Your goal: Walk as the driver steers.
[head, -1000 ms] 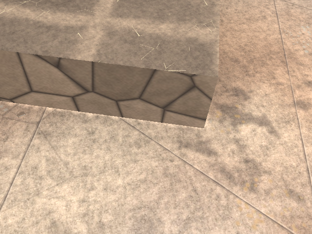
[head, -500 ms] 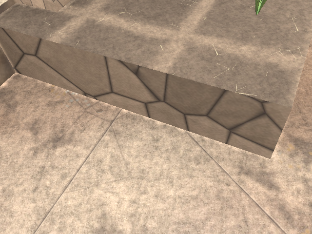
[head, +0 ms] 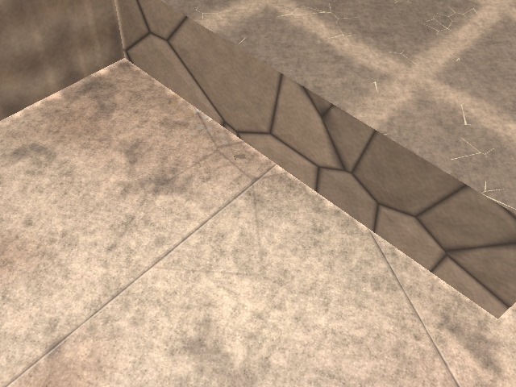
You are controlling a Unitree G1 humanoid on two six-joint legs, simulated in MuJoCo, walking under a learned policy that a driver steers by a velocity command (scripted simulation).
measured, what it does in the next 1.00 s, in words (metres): walks ahead: right foot, then left foot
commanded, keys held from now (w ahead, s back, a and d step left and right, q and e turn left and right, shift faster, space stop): no key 0.12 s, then w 0.36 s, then w+e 0.40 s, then no key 0.12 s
